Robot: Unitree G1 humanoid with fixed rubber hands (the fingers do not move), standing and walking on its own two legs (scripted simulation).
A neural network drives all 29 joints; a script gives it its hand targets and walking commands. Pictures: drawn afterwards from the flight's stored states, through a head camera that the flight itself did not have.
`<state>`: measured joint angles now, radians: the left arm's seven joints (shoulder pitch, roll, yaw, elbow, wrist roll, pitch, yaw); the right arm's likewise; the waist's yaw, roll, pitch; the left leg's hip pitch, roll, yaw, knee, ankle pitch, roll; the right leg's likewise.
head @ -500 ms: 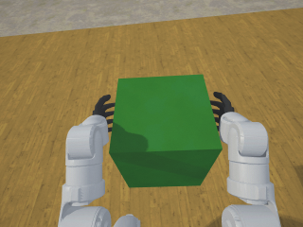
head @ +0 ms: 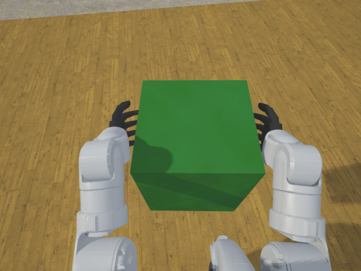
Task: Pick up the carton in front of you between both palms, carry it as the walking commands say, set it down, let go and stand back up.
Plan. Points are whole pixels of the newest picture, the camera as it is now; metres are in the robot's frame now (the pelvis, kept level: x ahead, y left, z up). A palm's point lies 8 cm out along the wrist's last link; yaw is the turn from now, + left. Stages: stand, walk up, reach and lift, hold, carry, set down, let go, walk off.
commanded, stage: carry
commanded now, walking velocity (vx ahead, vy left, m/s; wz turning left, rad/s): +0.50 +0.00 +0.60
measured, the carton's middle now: (193, 152) +0.37 -0.02 +0.00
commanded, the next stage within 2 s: none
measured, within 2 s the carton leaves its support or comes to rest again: neither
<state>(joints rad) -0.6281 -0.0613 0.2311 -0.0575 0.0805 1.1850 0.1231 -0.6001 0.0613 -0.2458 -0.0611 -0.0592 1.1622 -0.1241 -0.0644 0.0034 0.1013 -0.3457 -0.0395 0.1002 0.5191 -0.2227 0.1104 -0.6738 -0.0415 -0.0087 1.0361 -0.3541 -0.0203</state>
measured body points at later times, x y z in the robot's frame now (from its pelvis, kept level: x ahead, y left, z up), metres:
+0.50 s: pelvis +0.31 -0.03 -0.02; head +0.38 -0.03 +0.43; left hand +0.61 +0.24 +0.08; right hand +0.72 -0.05 +0.08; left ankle +0.35 +0.13 -0.69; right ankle +0.27 -0.10 -0.76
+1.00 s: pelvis +0.58 +0.09 -0.04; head +0.64 +0.13 +0.41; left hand +0.90 +0.34 +0.03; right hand +0.97 +0.05 +0.04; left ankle +0.51 +0.10 -0.78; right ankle +0.71 -0.03 -0.71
